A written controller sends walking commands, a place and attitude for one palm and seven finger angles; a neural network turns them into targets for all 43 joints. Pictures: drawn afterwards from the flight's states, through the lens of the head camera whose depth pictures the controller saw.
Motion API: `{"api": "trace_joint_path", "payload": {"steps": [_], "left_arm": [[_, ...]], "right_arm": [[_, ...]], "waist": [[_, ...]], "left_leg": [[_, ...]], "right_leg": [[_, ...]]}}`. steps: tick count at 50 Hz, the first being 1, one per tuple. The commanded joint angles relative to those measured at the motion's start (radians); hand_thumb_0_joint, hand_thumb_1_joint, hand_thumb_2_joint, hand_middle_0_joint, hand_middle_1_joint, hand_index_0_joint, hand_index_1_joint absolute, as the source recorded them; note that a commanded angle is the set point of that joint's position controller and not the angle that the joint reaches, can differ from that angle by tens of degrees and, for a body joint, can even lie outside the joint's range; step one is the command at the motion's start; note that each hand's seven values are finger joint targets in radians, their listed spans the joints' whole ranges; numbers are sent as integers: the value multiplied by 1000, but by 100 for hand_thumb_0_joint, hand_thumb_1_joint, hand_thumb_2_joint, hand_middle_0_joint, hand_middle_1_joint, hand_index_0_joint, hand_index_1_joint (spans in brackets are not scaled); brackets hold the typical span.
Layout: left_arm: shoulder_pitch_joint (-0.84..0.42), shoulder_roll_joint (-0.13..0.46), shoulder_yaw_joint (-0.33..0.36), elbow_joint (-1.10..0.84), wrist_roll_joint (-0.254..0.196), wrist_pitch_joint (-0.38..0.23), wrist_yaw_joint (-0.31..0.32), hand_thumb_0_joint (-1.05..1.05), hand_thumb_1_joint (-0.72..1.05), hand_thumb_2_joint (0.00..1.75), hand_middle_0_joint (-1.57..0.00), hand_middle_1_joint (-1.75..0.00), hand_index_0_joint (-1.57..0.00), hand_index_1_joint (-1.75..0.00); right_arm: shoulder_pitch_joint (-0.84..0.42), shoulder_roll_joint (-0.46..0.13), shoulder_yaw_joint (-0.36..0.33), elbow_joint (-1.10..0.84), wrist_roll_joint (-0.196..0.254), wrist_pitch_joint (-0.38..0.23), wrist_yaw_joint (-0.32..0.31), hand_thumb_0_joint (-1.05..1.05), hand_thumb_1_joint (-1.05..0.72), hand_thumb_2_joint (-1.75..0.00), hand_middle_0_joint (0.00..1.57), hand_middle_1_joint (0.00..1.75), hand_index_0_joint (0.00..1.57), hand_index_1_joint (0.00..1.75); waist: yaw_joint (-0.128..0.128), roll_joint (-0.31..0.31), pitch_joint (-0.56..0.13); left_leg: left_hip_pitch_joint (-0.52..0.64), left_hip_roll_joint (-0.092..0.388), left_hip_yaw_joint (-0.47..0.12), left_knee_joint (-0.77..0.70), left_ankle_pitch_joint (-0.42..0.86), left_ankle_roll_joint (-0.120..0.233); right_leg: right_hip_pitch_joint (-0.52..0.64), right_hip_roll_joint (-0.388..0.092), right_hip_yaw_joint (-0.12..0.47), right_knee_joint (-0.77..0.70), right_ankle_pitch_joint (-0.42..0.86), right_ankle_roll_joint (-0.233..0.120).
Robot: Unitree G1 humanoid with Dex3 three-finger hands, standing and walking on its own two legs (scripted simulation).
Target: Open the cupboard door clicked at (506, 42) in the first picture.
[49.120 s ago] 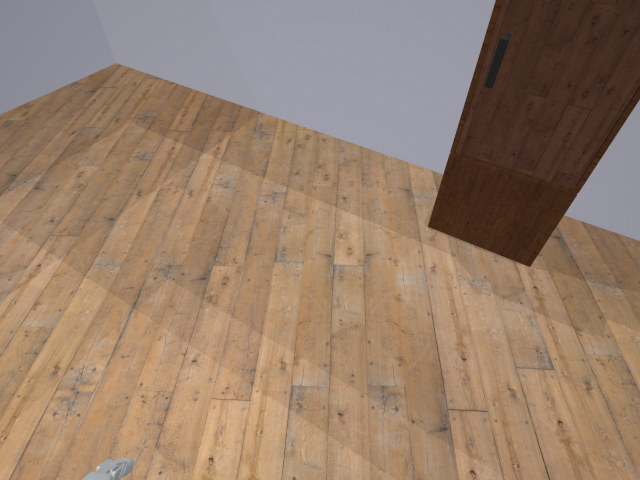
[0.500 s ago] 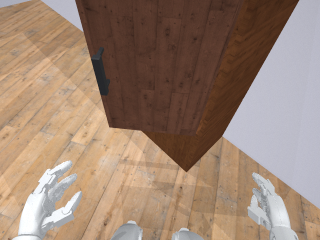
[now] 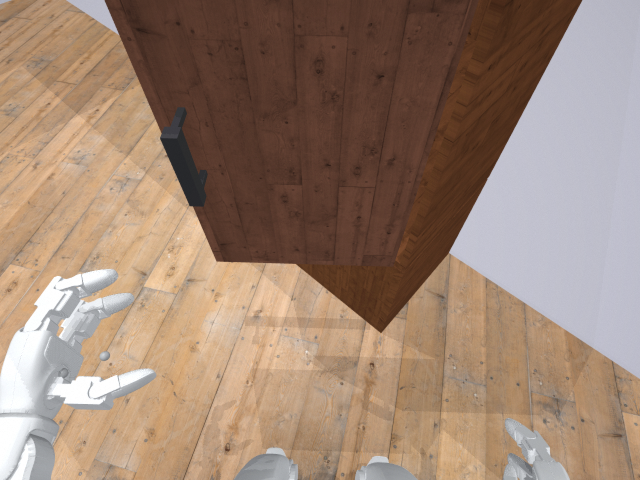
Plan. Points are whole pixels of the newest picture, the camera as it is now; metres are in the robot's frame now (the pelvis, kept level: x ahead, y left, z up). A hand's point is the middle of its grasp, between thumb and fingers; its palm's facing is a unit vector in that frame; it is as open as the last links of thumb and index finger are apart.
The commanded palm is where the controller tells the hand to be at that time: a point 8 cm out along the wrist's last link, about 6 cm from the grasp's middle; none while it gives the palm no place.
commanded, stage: raise the hand with hooked fingers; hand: left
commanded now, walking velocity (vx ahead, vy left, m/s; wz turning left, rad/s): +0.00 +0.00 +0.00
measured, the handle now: (189, 159) +0.53 +0.22 +0.06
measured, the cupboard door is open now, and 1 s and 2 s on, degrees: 40 40 40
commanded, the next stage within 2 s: move the hooked fingers beside the handle in 1.12 s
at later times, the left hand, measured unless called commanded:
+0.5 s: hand (42, 324) +0.26 +0.31 +0.07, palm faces +0.05 -1.00 -0.04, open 14.0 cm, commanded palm +0.24 +0.36 +0.08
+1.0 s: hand (47, 305) +0.28 +0.31 +0.08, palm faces +0.06 -1.00 -0.04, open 14.0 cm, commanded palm +0.25 +0.36 +0.09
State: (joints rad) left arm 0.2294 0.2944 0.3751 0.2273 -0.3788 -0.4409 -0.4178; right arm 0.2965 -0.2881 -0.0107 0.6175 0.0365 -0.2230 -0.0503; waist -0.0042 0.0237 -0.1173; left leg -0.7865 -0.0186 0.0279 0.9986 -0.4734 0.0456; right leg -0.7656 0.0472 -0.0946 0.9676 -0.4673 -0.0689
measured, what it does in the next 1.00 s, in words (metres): stands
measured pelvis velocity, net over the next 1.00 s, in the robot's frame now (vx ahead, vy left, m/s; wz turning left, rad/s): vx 0.00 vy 0.04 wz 0.01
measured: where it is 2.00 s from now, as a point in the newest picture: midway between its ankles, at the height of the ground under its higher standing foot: outside the picture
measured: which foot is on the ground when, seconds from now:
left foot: down 0.00-1.00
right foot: down 0.00-1.00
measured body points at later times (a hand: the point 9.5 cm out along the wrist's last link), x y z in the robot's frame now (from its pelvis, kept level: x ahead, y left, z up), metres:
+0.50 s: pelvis -0.01 +0.05 +0.01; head +0.05 +0.07 +0.46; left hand +0.26 +0.37 +0.08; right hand +0.17 -0.18 -0.06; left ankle +0.00 +0.09 -0.68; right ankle +0.00 -0.07 -0.68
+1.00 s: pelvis +0.00 +0.04 +0.02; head +0.05 +0.05 +0.46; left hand +0.27 +0.37 +0.08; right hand +0.14 -0.22 -0.06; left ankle +0.00 +0.09 -0.68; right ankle +0.00 -0.07 -0.68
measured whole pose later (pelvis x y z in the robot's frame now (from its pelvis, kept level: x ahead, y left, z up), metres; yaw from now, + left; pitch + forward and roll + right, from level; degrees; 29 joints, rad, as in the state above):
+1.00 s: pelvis +0.00 +0.04 +0.02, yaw +0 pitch +11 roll -3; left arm -0.03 0.41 0.42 0.39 -0.34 -0.28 -0.47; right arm 0.30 -0.29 0.03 0.57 0.03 -0.19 -0.06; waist 0.00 0.02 -0.09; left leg -0.67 -0.04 0.03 0.90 -0.42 0.09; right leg -0.62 0.03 -0.09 0.83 -0.40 -0.03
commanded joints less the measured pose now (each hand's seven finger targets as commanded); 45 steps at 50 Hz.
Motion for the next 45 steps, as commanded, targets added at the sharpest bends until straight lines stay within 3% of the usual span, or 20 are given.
{"api": "trace_joint_path", "payload": {"steps": [1,4,6,7,10,12,15,18,19,20,25,28,31,34,39,43,45], "left_arm": [[-110,222,56,-143,-20,-30,-59,0,-27,40,-28,-105,-28,-105],[-171,297,101,-273,-26,-28,-32,0,-34,37,-29,-110,-29,-110],[-146,280,100,-311,-19,-39,8,0,-38,35,-29,-112,-29,-112],[-127,266,100,-299,-16,-40,30,0,-41,34,-29,-114,-29,-114],[-161,230,70,-198,-4,-5,52,0,-48,31,-30,-118,-30,-118],[-195,216,40,-137,10,35,40,0,-50,30,-30,-120,-30,-120],[-257,232,19,-92,22,105,0,0,-50,30,-30,-120,-30,-120],[-336,277,40,-125,25,132,-17,0,-50,30,-30,-120,-30,-120],[-373,304,57,-147,21,126,-20,0,-50,30,-30,-120,-30,-120],[-397,320,74,-169,18,116,-20,0,-50,30,-30,-120,-30,-120],[-456,356,117,-127,14,74,-11,0,-50,30,-30,-120,-30,-120],[-463,340,102,-25,15,105,-39,0,-50,30,-30,-120,-30,-120],[-490,368,110,25,10,145,-82,0,-50,30,-30,-120,-30,-120],[-456,345,92,24,2,161,-105,0,-50,30,-30,-120,-30,-120],[-438,387,143,-15,-8,123,-78,0,-50,30,-30,-120,-30,-120],[-454,376,142,-32,-3,91,-54,0,-50,30,-30,-120,-30,-120],[-465,397,146,-53,11,84,-47,0,-50,30,-30,-120,-30,-120]], "right_arm": [[-51,-136,-50,-175,15,-64,-19,0,-90,-90,20,30,20,30],[-52,-133,-43,-190,8,-72,-28,0,-90,-90,20,30,20,30],[-47,-120,-40,-186,5,-70,-27,0,-90,-90,20,30,20,30],[-48,-117,-38,-181,3,-70,-24,0,-90,-90,20,30,20,30],[-47,-128,-30,-183,1,-46,-18,0,-90,-90,20,30,20,30],[-52,-138,-28,-192,7,-33,-18,0,-90,-90,20,30,20,30],[-44,-151,-24,-214,16,-20,-27,0,-90,-90,20,30,20,30],[-47,-152,-20,-224,16,-24,-37,0,-90,-90,20,30,20,30],[-49,-152,-16,-221,13,-25,-39,0,-90,-90,20,30,20,30],[-45,-148,-15,-218,11,-25,-39,0,-90,-90,20,30,20,30],[-40,-147,-7,-189,2,-28,-41,0,-90,-90,20,30,20,30],[-36,-151,-7,-179,8,-22,-44,0,-90,-90,20,30,20,30],[-28,-162,-11,-180,14,-19,-47,0,-90,-90,20,30,20,30],[-22,-159,-14,-192,11,-24,-40,0,-90,-90,20,30,20,30],[-14,-161,-20,-193,2,-23,-24,0,-90,-90,20,30,20,30],[-21,-151,-20,-191,3,-18,-21,0,-90,-90,20,30,20,30],[-11,-152,-20,-190,2,-16,-21,0,-90,-90,20,30,20,30]], "waist": [[3,-1,-272],[28,80,-333],[30,102,-332],[34,121,-298],[6,72,-190],[-4,84,-147],[-6,73,-163],[0,66,-207],[5,102,-212],[4,103,-239],[8,111,-216],[0,103,-187],[2,78,-213],[12,84,-232],[22,58,-229],[14,104,-214],[13,130,-246]], "left_leg": [[118,11,-61,-103,299,-3],[228,21,-80,-142,391,-15],[295,30,-92,-163,461,-32],[309,36,-102,-174,484,-46],[281,43,-126,-195,421,-61],[262,45,-143,-224,312,-70],[295,54,-174,-258,280,-80],[334,57,-195,-276,270,-82],[360,55,-194,-274,308,-90],[395,60,-201,-276,339,-96],[432,68,-229,-297,371,-119],[399,63,-214,-300,334,-106],[403,59,-203,-298,375,-100],[419,55,-192,-286,442,-96],[384,47,-168,-272,462,-91],[371,41,-150,-270,414,-85],[386,41,-148,-265,436,-82]], "right_leg": [[221,-49,135,-144,295,73],[229,-27,81,-116,322,41],[203,-22,57,-118,325,37],[174,-20,43,-116,304,34],[105,-10,18,-122,235,35],[74,-13,10,-135,162,36],[78,-12,10,-148,146,34],[102,-14,16,-160,148,33],[105,-9,19,-159,162,25],[105,-10,18,-161,169,27],[87,-9,20,-162,165,25],[95,-16,19,-179,160,28],[133,-16,19,-198,185,26],[148,-14,19,-205,213,23],[171,-7,21,-204,239,20],[165,-11,27,-206,224,21],[178,-11,33,-204,233,21]]}}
